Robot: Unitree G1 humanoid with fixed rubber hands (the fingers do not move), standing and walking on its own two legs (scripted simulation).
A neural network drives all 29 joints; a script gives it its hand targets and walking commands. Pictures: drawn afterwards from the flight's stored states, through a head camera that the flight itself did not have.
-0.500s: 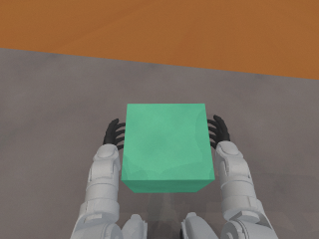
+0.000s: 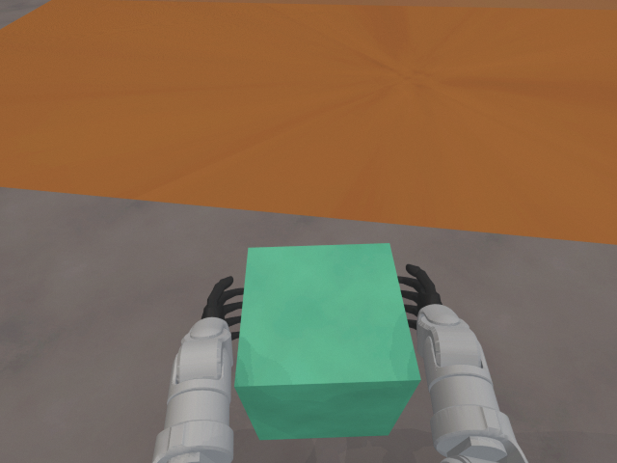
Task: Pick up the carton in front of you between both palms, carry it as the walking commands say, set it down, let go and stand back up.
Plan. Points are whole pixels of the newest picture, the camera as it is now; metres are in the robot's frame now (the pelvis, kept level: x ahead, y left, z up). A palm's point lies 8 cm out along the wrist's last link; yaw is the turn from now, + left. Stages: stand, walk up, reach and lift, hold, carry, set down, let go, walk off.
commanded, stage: reach and lift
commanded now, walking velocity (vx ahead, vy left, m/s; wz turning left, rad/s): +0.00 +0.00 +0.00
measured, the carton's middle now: (321, 346) +0.30 +0.00 -0.05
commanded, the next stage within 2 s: hold in 0.84 s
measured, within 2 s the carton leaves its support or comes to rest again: neither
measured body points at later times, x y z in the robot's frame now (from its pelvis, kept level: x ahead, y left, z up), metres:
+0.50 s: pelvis +0.00 +0.00 +0.00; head -0.01 +0.01 +0.45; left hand +0.31 +0.15 +0.02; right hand +0.32 -0.15 +0.03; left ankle +0.03 +0.13 -0.74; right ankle +0.02 -0.13 -0.74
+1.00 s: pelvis +0.01 +0.00 +0.01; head -0.03 +0.00 +0.46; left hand +0.31 +0.15 +0.05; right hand +0.31 -0.15 +0.05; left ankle +0.03 +0.13 -0.74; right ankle +0.02 -0.13 -0.74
